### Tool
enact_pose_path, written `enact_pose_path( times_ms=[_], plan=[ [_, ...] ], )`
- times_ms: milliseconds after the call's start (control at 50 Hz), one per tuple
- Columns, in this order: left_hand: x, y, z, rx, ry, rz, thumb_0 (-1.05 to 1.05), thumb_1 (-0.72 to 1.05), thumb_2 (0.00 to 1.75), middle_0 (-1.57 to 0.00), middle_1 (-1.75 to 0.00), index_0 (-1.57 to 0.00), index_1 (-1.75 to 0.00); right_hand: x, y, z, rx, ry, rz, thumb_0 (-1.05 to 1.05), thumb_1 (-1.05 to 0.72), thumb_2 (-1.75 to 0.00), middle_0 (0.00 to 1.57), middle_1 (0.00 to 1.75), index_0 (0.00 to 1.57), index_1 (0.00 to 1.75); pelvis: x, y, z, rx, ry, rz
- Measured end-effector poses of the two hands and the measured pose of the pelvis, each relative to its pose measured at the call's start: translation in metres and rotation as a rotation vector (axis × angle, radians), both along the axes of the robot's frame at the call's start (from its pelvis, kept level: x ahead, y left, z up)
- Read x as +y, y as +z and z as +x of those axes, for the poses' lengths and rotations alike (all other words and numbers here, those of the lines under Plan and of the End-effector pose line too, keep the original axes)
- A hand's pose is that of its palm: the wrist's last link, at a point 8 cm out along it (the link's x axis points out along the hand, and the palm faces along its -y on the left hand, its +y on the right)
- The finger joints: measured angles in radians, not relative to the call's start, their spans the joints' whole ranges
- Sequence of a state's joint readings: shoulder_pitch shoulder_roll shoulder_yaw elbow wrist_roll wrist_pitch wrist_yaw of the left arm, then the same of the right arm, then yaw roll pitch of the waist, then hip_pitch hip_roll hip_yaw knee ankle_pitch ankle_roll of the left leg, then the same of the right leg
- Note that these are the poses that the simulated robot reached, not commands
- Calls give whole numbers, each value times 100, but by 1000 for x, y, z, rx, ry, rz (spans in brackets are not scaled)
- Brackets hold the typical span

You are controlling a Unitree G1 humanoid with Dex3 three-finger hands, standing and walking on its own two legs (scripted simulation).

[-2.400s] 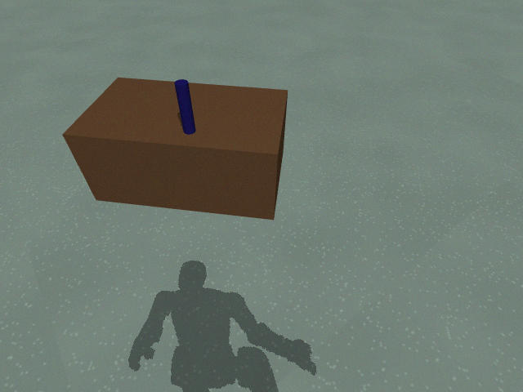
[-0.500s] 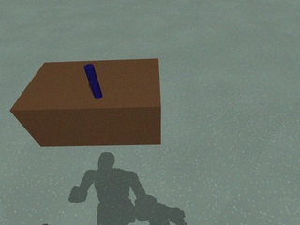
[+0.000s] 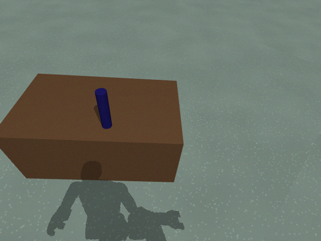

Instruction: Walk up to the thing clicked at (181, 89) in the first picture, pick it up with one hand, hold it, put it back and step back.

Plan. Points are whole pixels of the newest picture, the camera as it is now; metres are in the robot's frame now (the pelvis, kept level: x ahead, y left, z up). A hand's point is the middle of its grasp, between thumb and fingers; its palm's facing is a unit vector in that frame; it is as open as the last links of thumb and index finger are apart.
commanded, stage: walk up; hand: left
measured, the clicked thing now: (104, 109) +0.78 +0.27 -0.22
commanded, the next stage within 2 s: none
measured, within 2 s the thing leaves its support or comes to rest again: neither
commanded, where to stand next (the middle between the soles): +0.36 +0.06 m, yaw +0 degrees
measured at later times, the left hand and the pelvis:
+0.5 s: hand (45, 220) +0.23 +0.30 -0.11, palm faces -0.01 -0.91 -0.42, open 7.4 cm; pelvis +0.16 +0.03 +0.01, yaw +0 degrees
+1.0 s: hand (48, 189) +0.34 +0.35 -0.16, palm faces -0.06 -0.92 -0.38, open 7.4 cm; pelvis +0.26 +0.08 -0.01, yaw -2 degrees
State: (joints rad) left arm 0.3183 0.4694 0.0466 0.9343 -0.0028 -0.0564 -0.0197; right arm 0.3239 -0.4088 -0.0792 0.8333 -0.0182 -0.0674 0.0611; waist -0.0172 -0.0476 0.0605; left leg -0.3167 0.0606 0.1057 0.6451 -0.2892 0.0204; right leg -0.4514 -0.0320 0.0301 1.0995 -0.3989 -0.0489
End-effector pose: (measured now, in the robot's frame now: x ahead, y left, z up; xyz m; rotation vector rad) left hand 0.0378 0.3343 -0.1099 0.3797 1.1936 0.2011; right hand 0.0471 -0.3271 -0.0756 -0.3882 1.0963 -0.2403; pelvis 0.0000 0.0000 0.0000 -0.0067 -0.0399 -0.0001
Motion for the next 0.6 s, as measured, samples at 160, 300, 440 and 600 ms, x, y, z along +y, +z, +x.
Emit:
enact_pose_path(
  times_ms=[160, 300, 440, 600],
  plan=[
    [-3, 20, 91, -52, -60, -20, 1, 91, 90, -21, -30, -21, -30, 23, -12, 15, 105, -36, 58, 1, -90, -90, 20, 31, 21, 30, 13, 9, 57, -2, -5, 9],
    [-16, 24, 168, -171, -83, 21, 1, 90, 90, -21, -30, -21, -30, 22, -49, 62, 131, -45, 108, 1, -90, -90, 20, 31, 21, 30, 5, -9, 109, -20, -3, 1],
    [-8, 41, 185, -177, -45, 26, 1, 90, 90, -21, -30, -21, -30, 32, -41, 145, 65, 24, 120, 1, -90, -90, 20, 30, 21, 30, 17, 4, 146, -20, 3, -2],
    [41, 30, 189, -81, 6, 29, 1, 90, 90, -21, -30, -21, -30, 50, -19, 215, 35, 59, 54, 1, -90, -90, 20, 30, 21, 30, 49, 4, 193, -4, 1, -10]
  ],
)
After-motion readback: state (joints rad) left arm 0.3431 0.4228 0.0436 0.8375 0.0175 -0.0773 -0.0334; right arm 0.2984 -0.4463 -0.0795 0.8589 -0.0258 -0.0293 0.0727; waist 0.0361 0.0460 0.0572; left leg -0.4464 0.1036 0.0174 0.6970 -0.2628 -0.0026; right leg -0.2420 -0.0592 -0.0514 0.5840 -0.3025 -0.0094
